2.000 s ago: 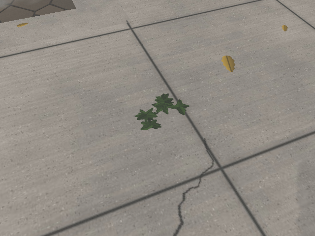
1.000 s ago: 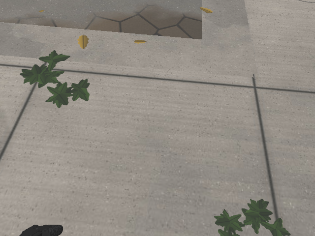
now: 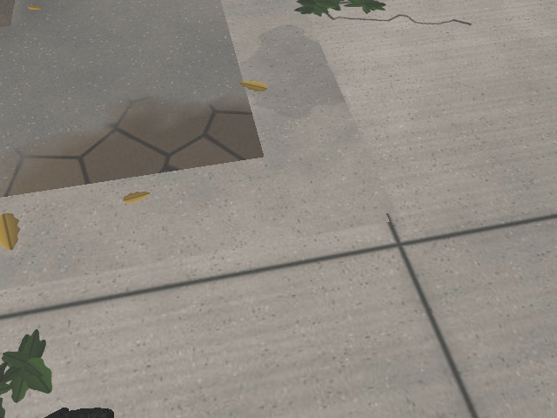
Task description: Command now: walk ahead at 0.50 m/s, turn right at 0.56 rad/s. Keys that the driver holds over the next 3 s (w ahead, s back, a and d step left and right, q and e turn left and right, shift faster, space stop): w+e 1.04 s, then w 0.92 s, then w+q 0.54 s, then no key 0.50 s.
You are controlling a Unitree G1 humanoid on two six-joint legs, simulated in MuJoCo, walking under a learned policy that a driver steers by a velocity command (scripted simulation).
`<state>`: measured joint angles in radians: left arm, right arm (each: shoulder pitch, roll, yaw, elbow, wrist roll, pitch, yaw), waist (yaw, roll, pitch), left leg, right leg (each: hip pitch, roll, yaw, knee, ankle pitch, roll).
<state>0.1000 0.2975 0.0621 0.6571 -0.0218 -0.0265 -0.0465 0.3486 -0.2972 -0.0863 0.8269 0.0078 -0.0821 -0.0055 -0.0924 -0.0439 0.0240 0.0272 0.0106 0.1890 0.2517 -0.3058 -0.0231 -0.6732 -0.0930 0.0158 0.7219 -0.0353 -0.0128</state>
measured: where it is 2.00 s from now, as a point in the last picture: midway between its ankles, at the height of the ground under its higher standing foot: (442, 222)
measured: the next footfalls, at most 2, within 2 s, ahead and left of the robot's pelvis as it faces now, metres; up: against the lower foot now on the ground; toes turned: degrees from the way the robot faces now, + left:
right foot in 0.10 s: +0.23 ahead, -0.13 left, +0.00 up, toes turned -6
left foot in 0.58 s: +0.53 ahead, +0.02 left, +0.00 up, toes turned -24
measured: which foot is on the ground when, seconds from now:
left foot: down 0.00-0.10, up 0.12-0.56, down 0.58-1.00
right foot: up 0.00-0.08, down 0.10-0.60, up 0.62-1.00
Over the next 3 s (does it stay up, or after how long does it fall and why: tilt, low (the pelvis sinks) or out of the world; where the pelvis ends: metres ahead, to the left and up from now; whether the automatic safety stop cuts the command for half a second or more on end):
stays up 1.31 -0.73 0.00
